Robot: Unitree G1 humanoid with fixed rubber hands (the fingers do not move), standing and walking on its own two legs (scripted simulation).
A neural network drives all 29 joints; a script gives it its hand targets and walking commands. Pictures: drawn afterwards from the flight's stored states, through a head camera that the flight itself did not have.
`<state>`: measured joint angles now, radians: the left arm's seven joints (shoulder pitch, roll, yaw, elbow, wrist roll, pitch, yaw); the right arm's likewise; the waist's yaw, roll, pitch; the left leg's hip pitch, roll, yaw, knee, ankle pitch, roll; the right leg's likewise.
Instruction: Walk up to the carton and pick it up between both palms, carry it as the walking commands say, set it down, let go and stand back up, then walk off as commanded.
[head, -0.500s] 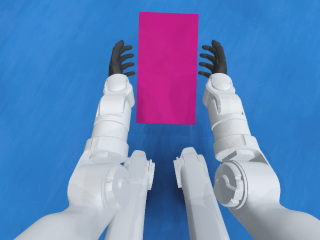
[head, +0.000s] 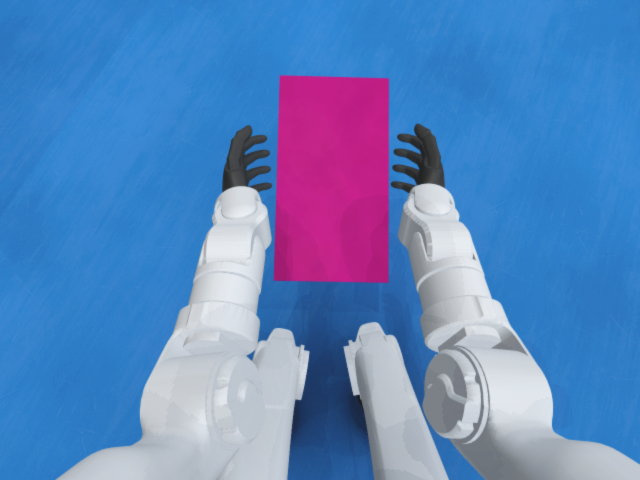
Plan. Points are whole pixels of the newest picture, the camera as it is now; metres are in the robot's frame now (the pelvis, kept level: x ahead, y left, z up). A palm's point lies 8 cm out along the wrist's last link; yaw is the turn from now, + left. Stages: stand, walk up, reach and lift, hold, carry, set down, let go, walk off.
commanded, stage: reach and lift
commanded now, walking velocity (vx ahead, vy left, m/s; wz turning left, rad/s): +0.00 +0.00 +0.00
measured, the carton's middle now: (330, 188) +0.50 -0.01 -0.15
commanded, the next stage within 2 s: none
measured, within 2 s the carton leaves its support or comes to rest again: neither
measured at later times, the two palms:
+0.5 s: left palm (223, 183) +0.44 +0.10 +0.02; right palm (442, 179) +0.44 -0.12 +0.02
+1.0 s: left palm (197, 170) +0.42 +0.11 +0.09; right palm (467, 166) +0.42 -0.12 +0.09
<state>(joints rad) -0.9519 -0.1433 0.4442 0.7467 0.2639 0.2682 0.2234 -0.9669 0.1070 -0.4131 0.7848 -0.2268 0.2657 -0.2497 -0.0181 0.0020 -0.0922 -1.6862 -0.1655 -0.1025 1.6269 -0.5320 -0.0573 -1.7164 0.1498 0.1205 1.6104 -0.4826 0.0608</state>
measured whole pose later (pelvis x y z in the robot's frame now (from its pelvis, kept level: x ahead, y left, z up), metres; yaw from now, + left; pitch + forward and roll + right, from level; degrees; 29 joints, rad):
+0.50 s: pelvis +0.02 +0.00 +0.06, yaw +0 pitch +29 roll +0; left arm -0.79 -0.18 0.42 0.71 0.26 0.23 0.22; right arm -0.81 0.15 -0.39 0.75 -0.23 0.23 -0.22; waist -0.01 0.00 -0.10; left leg -1.41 -0.15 -0.12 1.42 -0.50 -0.04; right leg -1.44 0.14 0.14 1.40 -0.46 0.05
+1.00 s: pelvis +0.04 +0.01 +0.13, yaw -1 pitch +23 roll +0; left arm -0.64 -0.21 0.38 0.68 0.26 0.21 0.21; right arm -0.65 0.18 -0.37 0.70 -0.24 0.21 -0.20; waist -0.01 0.01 -0.09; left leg -1.10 -0.14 -0.15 1.15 -0.44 -0.02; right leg -1.12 0.12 0.15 1.12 -0.39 0.04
